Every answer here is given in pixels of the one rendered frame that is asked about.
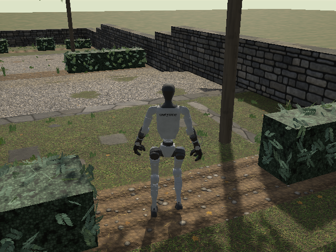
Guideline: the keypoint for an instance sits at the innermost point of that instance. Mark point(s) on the robot left foot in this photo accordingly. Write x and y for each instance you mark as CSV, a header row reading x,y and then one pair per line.
x,y
154,212

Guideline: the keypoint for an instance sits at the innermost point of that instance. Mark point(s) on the right robot forearm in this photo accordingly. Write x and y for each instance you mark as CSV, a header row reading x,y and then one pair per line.
x,y
195,141

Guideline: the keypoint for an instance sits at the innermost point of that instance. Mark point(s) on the humanoid robot head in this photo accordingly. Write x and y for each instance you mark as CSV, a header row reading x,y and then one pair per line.
x,y
168,91

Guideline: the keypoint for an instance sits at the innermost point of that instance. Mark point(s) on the left robot forearm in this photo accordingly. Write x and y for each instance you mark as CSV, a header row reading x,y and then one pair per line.
x,y
139,138

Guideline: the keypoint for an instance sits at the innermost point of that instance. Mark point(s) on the left robot hand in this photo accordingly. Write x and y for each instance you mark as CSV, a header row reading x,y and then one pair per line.
x,y
141,147

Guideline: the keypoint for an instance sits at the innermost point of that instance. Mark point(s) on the robot right upper arm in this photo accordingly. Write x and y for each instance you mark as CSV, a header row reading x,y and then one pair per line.
x,y
187,119

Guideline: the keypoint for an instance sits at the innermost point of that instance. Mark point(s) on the robot left upper arm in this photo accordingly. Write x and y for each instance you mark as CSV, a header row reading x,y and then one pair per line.
x,y
148,118

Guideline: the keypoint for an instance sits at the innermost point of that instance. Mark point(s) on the right robot hand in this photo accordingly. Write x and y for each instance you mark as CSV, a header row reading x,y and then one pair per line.
x,y
197,152

